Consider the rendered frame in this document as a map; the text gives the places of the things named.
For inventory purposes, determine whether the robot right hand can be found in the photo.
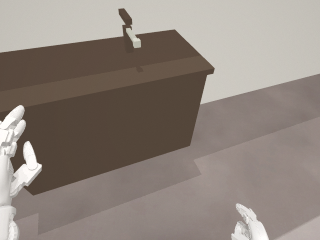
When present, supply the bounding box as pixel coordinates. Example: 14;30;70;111
231;203;269;240

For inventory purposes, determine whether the left robot forearm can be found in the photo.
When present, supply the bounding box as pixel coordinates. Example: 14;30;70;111
0;205;20;240

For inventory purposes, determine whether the robot left hand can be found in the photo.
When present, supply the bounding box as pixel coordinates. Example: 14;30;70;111
0;105;42;207

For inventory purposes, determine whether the tap lever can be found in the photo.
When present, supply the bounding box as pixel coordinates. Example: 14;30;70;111
126;28;141;48

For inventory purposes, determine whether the counter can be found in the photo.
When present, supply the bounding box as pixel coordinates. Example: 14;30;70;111
0;8;215;196

